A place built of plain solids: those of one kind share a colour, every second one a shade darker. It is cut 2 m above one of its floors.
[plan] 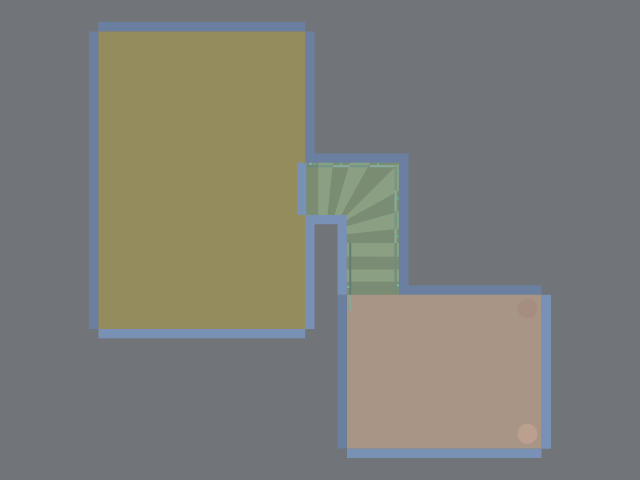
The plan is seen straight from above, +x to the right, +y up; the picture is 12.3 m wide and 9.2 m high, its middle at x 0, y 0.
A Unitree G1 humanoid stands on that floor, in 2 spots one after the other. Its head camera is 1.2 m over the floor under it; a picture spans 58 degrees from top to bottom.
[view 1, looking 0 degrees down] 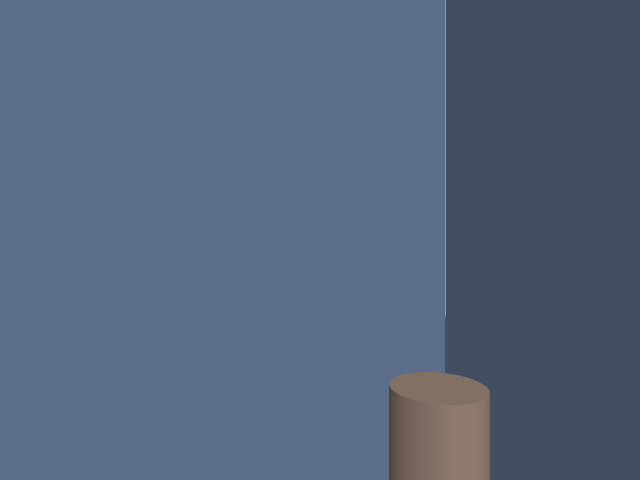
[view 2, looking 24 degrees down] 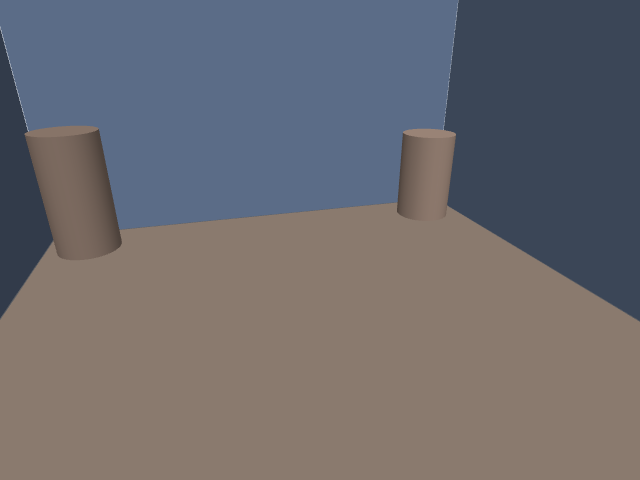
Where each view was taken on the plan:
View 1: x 2.64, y -2.55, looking -26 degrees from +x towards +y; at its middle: wall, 1.79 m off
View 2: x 1.09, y -2.05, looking -16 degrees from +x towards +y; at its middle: floor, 2.95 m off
